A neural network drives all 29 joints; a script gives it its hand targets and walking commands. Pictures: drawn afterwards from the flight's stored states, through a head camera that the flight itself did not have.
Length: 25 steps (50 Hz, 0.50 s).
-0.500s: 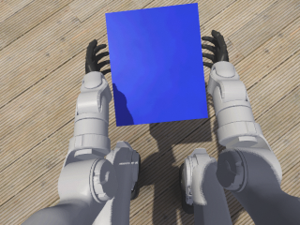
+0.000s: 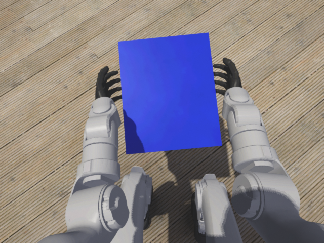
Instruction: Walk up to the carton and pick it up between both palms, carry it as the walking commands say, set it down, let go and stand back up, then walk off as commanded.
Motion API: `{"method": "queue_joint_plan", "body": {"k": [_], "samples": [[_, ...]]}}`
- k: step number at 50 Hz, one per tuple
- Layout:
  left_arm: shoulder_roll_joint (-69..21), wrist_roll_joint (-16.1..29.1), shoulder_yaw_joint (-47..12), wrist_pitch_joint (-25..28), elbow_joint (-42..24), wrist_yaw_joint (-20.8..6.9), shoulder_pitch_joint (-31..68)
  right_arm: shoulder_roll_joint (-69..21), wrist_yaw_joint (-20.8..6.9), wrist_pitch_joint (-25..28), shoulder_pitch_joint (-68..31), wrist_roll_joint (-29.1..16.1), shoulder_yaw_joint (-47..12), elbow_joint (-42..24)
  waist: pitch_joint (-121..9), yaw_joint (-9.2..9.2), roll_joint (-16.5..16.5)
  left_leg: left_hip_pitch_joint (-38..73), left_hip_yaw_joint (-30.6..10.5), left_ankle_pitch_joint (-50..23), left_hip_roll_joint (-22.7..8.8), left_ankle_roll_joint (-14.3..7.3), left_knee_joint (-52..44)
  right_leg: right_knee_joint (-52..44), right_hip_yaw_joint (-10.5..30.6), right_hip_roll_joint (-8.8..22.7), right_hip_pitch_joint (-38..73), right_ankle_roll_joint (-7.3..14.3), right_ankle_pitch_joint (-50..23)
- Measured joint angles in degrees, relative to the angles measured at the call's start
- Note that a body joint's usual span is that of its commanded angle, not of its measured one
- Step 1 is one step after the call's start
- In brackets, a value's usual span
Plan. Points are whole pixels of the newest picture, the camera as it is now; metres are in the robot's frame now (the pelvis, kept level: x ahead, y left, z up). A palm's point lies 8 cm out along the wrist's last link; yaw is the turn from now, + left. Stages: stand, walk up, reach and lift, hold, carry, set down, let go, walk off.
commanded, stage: reach and lift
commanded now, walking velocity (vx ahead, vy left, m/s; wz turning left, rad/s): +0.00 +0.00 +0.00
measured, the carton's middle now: (168, 99) +0.49 +0.04 -0.13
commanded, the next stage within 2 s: none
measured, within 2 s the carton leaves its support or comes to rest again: neither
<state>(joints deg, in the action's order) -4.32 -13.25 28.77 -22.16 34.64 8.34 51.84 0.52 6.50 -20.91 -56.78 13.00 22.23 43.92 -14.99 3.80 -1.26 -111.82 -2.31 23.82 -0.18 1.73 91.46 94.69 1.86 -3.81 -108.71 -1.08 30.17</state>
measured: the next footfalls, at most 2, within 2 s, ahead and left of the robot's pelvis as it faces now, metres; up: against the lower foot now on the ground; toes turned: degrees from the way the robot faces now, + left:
none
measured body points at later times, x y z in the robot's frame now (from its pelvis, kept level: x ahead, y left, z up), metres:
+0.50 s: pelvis +0.02 +0.00 +0.07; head +0.21 +0.01 +0.47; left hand +0.44 +0.19 +0.02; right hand +0.48 -0.11 +0.02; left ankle +0.12 +0.13 -0.49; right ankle +0.08 -0.12 -0.49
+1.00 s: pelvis +0.03 +0.00 +0.13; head +0.19 +0.01 +0.56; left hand +0.42 +0.19 +0.10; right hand +0.46 -0.12 +0.09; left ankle +0.12 +0.13 -0.49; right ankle +0.08 -0.12 -0.49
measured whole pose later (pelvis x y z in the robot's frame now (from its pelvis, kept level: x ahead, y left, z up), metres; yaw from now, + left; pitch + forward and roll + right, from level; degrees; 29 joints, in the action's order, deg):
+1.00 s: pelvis +0.03 +0.00 +0.13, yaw +1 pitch +33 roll +0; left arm -10.4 -17.3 28.4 -22.4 28.7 5.4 36.0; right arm -5.6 3.8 -21.2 -40.0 16.8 24.1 37.5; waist -15.1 3.6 -1.8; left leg -77.6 -1.9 18.9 0.0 1.4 63.7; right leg 66.7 2.8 -2.8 -74.9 -0.3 24.5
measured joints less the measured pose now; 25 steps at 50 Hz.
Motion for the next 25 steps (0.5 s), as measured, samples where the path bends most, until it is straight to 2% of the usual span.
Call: {"method": "queue_joint_plan", "body": {"k": [8,25], "samples": [[-1.07,-0.37,-0.18,0.22,-0.42,0.59,-2.31,-0.94,0.25,0.25,2.45,0.40,0.23,-0.40,-0.85,0.01,0.00,4.49,0.02,-0.26,-0.01,-0.07,-3.56,-3.75,0.11,0.09,4.51,0.07,-0.44],[-3.05,-1.68,-0.07,0.18,-1.97,-0.32,-7.34,-2.73,-1.52,0.44,7.87,1.75,1.37,-1.83,-1.39,-0.18,-0.25,15.71,0.23,-1.56,0.08,-0.31,-12.31,-12.73,0.51,0.46,15.67,0.20,-2.04]]}}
